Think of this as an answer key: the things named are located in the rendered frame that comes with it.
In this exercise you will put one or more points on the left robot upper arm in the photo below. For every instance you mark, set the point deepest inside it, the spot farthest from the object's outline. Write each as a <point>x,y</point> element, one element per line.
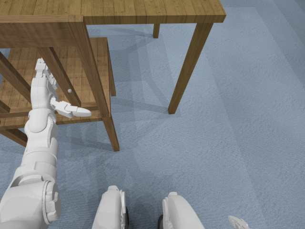
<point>31,206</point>

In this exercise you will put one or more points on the table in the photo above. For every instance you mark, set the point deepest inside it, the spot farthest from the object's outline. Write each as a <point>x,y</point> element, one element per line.
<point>104,12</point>

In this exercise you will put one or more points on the left robot hand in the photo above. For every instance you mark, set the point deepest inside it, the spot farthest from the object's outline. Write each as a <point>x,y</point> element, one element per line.
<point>43,88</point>

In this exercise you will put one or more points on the robot right thigh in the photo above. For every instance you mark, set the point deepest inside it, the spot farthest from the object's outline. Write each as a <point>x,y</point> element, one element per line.
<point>180,213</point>

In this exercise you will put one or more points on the robot right shin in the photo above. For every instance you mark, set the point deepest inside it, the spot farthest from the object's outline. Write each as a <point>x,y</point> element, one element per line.
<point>165,224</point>

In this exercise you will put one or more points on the robot left forearm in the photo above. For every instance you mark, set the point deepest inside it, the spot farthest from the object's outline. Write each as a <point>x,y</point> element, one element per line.
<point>41,152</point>

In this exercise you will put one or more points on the right robot hand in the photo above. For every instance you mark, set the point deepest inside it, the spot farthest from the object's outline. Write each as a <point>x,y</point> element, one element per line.
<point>237,223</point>

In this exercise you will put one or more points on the chair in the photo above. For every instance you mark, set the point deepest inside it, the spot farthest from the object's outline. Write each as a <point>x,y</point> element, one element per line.
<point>76,61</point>

